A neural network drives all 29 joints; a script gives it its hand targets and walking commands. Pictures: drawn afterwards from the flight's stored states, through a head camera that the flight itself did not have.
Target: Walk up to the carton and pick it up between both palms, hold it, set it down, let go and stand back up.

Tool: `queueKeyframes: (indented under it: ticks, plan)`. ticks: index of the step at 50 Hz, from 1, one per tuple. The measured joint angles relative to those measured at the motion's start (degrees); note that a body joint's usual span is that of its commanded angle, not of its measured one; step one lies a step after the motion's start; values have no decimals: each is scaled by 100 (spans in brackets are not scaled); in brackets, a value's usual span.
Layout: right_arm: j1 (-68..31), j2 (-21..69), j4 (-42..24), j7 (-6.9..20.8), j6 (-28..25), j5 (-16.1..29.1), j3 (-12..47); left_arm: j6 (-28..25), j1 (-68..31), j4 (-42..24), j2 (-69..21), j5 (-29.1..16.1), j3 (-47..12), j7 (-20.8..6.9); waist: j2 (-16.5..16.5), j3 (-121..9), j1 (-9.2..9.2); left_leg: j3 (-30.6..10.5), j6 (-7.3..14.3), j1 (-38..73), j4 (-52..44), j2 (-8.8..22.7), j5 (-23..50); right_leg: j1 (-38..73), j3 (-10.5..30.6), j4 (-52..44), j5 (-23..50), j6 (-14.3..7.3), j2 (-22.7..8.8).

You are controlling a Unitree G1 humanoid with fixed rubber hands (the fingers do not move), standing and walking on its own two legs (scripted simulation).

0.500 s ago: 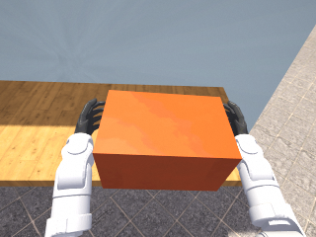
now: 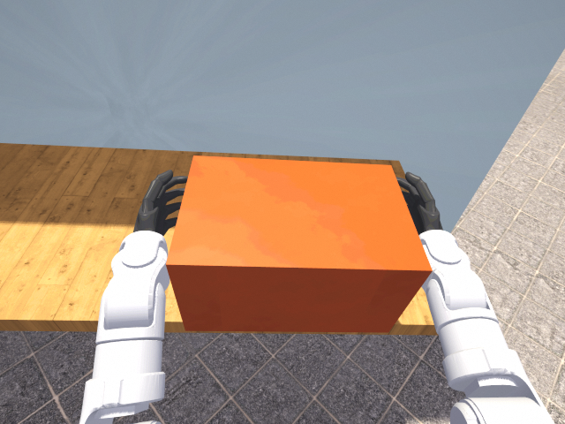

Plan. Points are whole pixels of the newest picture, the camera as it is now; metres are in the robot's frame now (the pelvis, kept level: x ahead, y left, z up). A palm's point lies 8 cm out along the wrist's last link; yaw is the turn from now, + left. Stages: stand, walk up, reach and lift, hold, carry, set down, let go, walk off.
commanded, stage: hold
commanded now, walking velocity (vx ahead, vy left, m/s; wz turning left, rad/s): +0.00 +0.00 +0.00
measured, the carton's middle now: (292, 245) +0.34 +0.00 +0.11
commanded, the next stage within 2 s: none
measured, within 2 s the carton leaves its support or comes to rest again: neither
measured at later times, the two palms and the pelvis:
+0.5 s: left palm (155, 225) +0.35 +0.19 +0.13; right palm (423, 224) +0.36 -0.19 +0.13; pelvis +0.01 +0.00 +0.00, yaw +0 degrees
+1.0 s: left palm (147, 222) +0.35 +0.19 +0.14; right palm (422, 217) +0.36 -0.18 +0.14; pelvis +0.01 +0.00 +0.00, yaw +1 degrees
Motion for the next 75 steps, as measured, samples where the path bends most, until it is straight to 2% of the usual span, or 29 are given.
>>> queueKeyframes:
  ticks: [10, 18, 26, 32, 39, 48, 53, 58, 64, 70, 75]
  plan:
    - [-52, -58, -45, 7, 89, 30, 36, 86, -9, -82, -46, 24, 35, 9, 52, 7, 4, -9, 19, -14, 28, -26, -38, 28, -10, -48, -1, 24, -22]
    - [179, -175, -383, -60, 100, 199, 225, 153, 249, -495, -69, 59, -65, 38, 60, 37, -28, -3, 14, 88, 30, -15, -91, 184, -1, -172, 18, 31, -4]
    - [20, -137, -199, -47, 201, 150, 133, 225, 49, -252, -109, 47, 51, 2, 34, 98, -2, 29, 9, 149, -3, -7, -89, 168, 32, -69, -41, 19, -5]
    - [135, -187, -534, -117, 188, 247, 245, 253, 186, -633, -77, 55, 1, 5, 37, 74, -12, 1, -11, 163, 11, 11, -114, 225, 7, -127, -38, 9, 19]
    - [-15, -140, -334, -140, 357, 239, 219, 367, 73, -421, -117, 129, 148, -112, 30, 163, -5, -38, -20, 301, -3, -2, -124, 351, -32, -79, -98, 1, 9]
    - [165, -91, -597, -216, 275, 231, 270, 278, 206, -617, -61, 100, 115, -157, 25, 115, -40, -82, -21, 282, 18, -4, -139, 376, -72, -119, -95, -1, 15]
    - [88, -100, -468, -229, 307, 264, 257, 327, 117, -501, -85, 131, 157, -182, 22, 179, -20, -61, -20, 365, 13, -10, -142, 438, -53, -92, -107, 0, 5]
    - [-23, -80, -293, -183, 286, 204, 205, 342, 5, -362, -65, 136, 176, -184, 20, 212, -23, -52, -20, 329, 1, -13, -112, 383, -43, -73, -91, 0, 0]
    - [82, -124, -513, -201, 243, 219, 231, 270, 76, -514, -76, 105, 121, -148, 9, 175, -36, -54, -18, 267, 13, -3, -107, 341, -42, -104, -61, 1, 12]
    - [-65, -89, -285, -154, 276, 184, 164, 326, -48, -341, -82, 137, 180, -164, -28, 186, -18, -27, -22, 304, -36, -4, -80, 318, -16, -50, -82, -6, 4]
    - [-39, -110, -361, -148, 235, 195, 197, 330, -2, -475, -83, 140, 168, -150, -29, 163, -7, -33, -27, 291, -49, 2, -72, 318, -20, -83, -66, -11, 14]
